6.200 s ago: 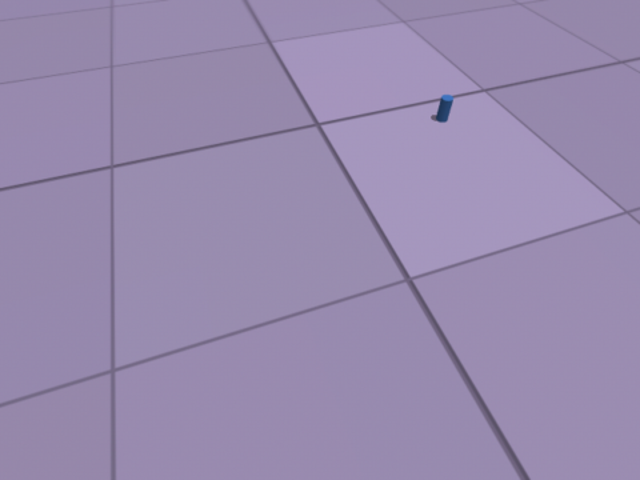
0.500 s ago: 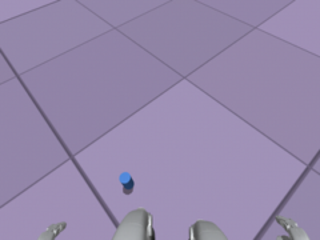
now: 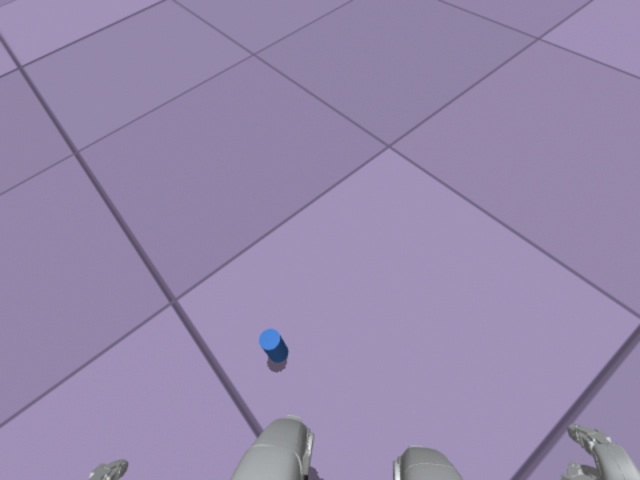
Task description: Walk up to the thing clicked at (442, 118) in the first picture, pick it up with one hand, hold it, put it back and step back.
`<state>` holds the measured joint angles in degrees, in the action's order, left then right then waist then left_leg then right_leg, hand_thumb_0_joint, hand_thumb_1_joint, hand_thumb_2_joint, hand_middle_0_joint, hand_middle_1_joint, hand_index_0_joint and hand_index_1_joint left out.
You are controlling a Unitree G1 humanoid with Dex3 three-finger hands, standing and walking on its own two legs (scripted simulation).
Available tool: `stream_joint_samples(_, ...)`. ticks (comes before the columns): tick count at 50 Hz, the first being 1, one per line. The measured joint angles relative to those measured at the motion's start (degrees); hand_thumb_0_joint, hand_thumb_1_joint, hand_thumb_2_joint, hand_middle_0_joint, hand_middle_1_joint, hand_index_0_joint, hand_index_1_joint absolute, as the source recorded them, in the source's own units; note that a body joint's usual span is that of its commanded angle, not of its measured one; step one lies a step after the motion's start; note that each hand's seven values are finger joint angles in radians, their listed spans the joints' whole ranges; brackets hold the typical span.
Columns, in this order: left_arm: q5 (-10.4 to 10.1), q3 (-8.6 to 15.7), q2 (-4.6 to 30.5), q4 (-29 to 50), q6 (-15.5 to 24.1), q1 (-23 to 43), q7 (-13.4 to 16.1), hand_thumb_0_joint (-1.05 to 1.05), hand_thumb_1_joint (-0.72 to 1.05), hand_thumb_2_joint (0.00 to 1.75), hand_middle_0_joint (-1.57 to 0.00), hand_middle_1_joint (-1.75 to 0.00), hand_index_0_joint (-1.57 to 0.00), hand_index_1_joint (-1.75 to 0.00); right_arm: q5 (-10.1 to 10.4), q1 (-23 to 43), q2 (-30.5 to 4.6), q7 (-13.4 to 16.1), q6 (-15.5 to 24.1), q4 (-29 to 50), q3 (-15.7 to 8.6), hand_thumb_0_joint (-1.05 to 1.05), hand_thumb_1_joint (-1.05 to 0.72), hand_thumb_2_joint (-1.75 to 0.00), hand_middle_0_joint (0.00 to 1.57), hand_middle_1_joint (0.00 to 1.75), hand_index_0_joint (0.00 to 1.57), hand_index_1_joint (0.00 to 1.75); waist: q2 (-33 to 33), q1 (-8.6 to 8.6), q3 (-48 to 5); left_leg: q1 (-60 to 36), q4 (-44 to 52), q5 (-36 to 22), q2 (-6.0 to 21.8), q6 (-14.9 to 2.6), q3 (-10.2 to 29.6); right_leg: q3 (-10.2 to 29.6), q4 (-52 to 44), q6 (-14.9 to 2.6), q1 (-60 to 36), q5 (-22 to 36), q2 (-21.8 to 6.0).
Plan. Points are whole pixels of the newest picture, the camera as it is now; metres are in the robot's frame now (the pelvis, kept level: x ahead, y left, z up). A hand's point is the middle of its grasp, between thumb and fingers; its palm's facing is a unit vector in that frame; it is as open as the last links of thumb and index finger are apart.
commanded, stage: walk up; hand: left
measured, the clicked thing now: (274, 346) +0.47 +0.26 -0.69
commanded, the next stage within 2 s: stand in 1.62 s
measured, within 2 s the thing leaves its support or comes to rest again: neither
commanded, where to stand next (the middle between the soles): +0.09 +0.01 m, yaw +2 degrees
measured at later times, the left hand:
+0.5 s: hand out of the picture +0.04 +0.29 -0.14, palm faces +0.04 -0.93 -0.36, open 7.4 cm
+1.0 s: hand out of the picture +0.10 +0.29 -0.12, palm faces +0.05 -0.93 -0.36, open 7.4 cm
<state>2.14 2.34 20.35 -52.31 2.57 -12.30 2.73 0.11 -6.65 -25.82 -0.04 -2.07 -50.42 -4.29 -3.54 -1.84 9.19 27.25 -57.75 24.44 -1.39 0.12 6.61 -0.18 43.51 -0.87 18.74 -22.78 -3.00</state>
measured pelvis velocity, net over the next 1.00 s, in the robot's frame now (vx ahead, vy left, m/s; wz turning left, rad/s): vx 0.01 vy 0.03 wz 0.05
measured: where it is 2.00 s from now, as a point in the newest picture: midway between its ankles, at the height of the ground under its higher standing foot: outside the picture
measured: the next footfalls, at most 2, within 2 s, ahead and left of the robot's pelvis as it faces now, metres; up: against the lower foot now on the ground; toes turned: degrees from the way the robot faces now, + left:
left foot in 0.08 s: +0.05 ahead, +0.17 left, +0.00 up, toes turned -1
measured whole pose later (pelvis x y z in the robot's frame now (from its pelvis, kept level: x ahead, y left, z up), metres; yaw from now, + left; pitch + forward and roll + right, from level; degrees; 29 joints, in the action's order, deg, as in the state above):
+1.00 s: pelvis +0.01 +0.03 +0.02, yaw +3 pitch -2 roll +0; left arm 0.4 0.8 19.8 -64.4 1.7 -2.9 0.0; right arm -0.3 -3.8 -20.5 -0.7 0.3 -63.6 -0.5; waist -1.3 -0.3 3.1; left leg 9.7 -25.3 13.3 0.6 1.7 4.8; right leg -0.7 24.0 1.4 7.9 -13.7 -1.6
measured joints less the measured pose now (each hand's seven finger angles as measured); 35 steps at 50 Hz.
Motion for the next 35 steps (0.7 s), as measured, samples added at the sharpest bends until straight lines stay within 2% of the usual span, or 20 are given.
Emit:
stream_joint_samples(2,0.16,0.15,0.38,0.29,-0.13,-0.29,-0.49,0.01,0.90,0.90,-0.21,-0.30,-0.21,-0.30,-0.01,-0.67,0.11,-0.01,0.40,-1.32,0.17,0.00,-0.90,-0.90,0.20,0.30,0.20,0.30,0.11,-0.06,-0.74,-3.72,7.29,0.17,1.27,0.32,-1.57,-0.66,0.04,0.30,0.14,0.09,-0.33)
stream_joint_samples(4,-0.12,0.29,1.17,0.43,-0.53,-0.29,-1.07,0.01,0.90,0.90,-0.21,-0.30,-0.21,-0.30,-0.24,-1.48,0.72,-0.08,1.13,-2.61,0.48,0.00,-0.90,-0.90,0.20,0.30,0.20,0.30,0.87,0.14,-1.62,-8.25,16.35,-2.30,1.87,0.34,-3.96,-1.43,1.57,0.71,0.78,-0.67,-0.96)
stream_joint_samples(6,-0.61,0.66,2.38,-0.12,-1.17,0.57,-1.32,0.01,0.90,0.90,-0.20,-0.30,-0.21,-0.30,-0.80,-1.25,2.62,0.07,1.91,-4.22,0.81,0.00,-0.90,-0.90,0.20,0.30,0.20,0.29,4.28,-0.32,-0.89,-10.33,19.30,-5.76,0.12,1.75,-5.58,-0.15,3.91,1.28,1.25,-1.60,-2.91)
stream_joint_samples(7,-0.93,0.75,2.61,-0.50,-1.52,0.66,-1.33,0.01,0.90,0.90,-0.20,-0.30,-0.21,-0.30,-1.21,-1.31,3.52,0.02,2.24,-4.61,1.22,0.00,-0.90,-0.90,0.20,0.30,0.20,0.29,5.63,-0.73,-0.93,-10.80,19.58,-6.04,-0.30,2.00,-6.43,0.99,4.53,0.96,1.51,-1.47,-3.19)
stream_joint_samples(10,-1.41,0.19,2.08,-2.63,-2.07,0.70,-1.65,0.01,0.90,0.90,-0.20,-0.30,-0.21,-0.30,-1.20,-2.40,4.65,-0.65,2.76,-5.09,2.47,0.00,-0.90,-0.90,0.20,0.30,0.20,0.30,4.73,0.21,-3.10,-9.93,18.15,-5.30,1.49,1.09,-5.29,0.73,3.36,-0.23,0.83,-5.97,-0.42)
stream_joint_samples(13,-1.30,-0.06,1.51,-4.07,-1.18,0.43,-2.27,0.01,0.90,0.90,-0.20,-0.30,-0.21,-0.30,-0.94,-2.50,5.21,-0.92,1.99,-6.02,3.43,0.00,-0.90,-0.90,0.20,0.30,0.21,0.30,3.67,0.69,-4.39,-10.08,17.64,-5.18,3.25,1.73,-4.15,-0.52,-2.21,0.70,-1.67,3.25,1.19)
stream_joint_samples(14,-1.15,-0.19,1.17,-4.41,-0.86,0.31,-2.42,0.01,0.90,0.90,-0.20,-0.30,-0.21,-0.30,-0.78,-2.50,5.22,-0.96,1.84,-6.34,3.55,0.00,-0.90,-0.90,0.21,0.30,0.21,0.30,3.22,0.83,-4.89,-9.85,17.35,-4.95,3.49,1.61,-3.59,-0.95,-2.99,0.98,-2.04,3.65,1.53)
stream_joint_samples(17,-0.63,-0.72,0.27,-5.56,-0.83,0.06,-2.80,0.01,0.90,0.90,-0.20,-0.30,-0.21,-0.30,-0.69,-2.25,4.97,-1.12,1.67,-7.50,3.40,0.00,-0.90,-0.90,0.21,0.30,0.21,0.30,3.16,0.68,-6.14,-9.91,17.49,-2.33,2.18,0.29,-2.88,-0.63,-3.97,0.71,-2.28,2.99,1.12)
stream_joint_samples(21,-1.00,-1.13,-0.68,-7.46,-1.76,0.90,-3.17,0.01,0.90,0.90,-0.20,-0.30,-0.21,-0.30,-0.81,-2.68,4.35,-1.25,2.39,-8.59,2.87,0.00,-0.90,-0.90,0.20,0.30,0.21,0.30,2.44,1.15,-6.86,-11.09,21.52,-7.48,1.82,1.09,-2.97,0.20,-6.55,0.93,-3.04,3.51,1.19)
stream_joint_samples(25,-1.35,-0.77,0.12,-8.35,-0.93,2.22,-3.25,0.01,0.90,0.90,-0.20,-0.30,-0.21,-0.30,-0.93,-3.01,5.05,-1.30,2.22,-10.30,3.74,0.00,-0.90,-0.90,0.20,0.30,0.20,0.30,2.59,1.14,-6.68,-11.92,24.14,-8.38,2.15,1.46,-2.28,0.23,-10.93,1.48,-4.79,6.68,1.94)
stream_joint_samples(35,-1.98,-1.35,0.35,-10.95,-0.49,5.71,-2.73,0.01,0.90,0.90,-0.20,-0.30,-0.21,-0.30,-0.32,-0.27,5.08,-0.78,2.84,-12.39,4.10,0.00,-0.90,-0.90,0.20,0.30,0.21,0.30,1.62,1.28,-5.78,-14.63,28.63,-9.81,2.31,1.71,-1.84,-0.33,-16.01,2.03,-7.99,7.99,1.91)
